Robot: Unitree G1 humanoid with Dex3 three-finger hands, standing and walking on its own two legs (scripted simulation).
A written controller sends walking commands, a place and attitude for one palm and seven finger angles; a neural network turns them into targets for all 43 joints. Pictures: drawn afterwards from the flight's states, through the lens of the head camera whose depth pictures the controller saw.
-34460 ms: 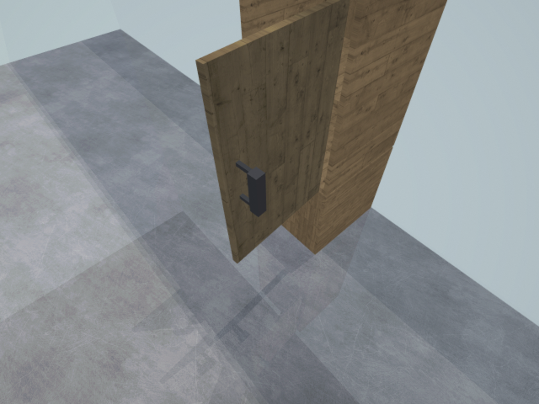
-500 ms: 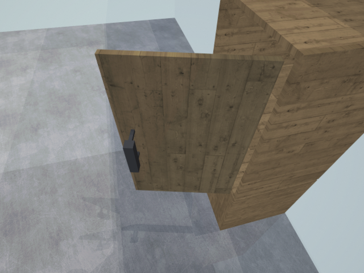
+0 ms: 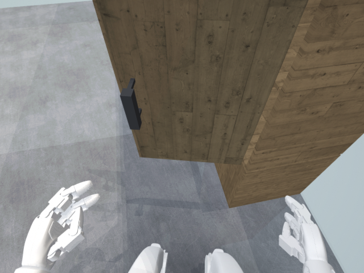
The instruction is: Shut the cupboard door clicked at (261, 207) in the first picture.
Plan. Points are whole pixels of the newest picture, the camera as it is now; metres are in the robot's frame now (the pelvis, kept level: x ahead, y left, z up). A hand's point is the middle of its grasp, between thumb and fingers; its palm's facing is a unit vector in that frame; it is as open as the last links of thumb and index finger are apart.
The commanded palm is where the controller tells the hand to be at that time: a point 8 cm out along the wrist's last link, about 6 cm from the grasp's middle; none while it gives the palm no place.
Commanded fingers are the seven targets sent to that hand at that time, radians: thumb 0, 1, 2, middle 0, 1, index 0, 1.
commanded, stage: raise the hand and make a fist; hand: left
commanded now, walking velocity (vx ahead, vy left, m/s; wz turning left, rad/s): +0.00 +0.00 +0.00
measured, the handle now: (133, 104) +0.49 +0.17 +0.07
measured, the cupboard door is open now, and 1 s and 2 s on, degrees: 73 73 73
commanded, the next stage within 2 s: bring the fist close to the handle in 1.50 s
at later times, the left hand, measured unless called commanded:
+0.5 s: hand (74, 212) +0.22 +0.22 +0.06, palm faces +0.00 -1.00 -0.03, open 3.8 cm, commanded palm +0.19 +0.27 +0.06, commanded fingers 0.00 0.90 0.90 -1.04 -1.22 -1.04 -1.22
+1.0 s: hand (73, 200) +0.24 +0.23 +0.07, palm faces -0.01 -1.00 -0.03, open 3.1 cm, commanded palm +0.21 +0.28 +0.07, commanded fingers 0.00 0.90 0.90 -1.30 -1.50 -1.30 -1.50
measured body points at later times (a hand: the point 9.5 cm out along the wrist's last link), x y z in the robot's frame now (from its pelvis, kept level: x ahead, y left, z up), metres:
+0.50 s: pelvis +0.01 +0.04 +0.01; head +0.07 +0.04 +0.45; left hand +0.21 +0.28 +0.06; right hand +0.18 -0.20 -0.07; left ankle +0.04 +0.13 -0.63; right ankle +0.04 -0.08 -0.63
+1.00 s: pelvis +0.02 +0.04 +0.01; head +0.08 +0.05 +0.46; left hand +0.23 +0.28 +0.08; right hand +0.21 -0.18 -0.05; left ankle +0.04 +0.13 -0.63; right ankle +0.04 -0.08 -0.63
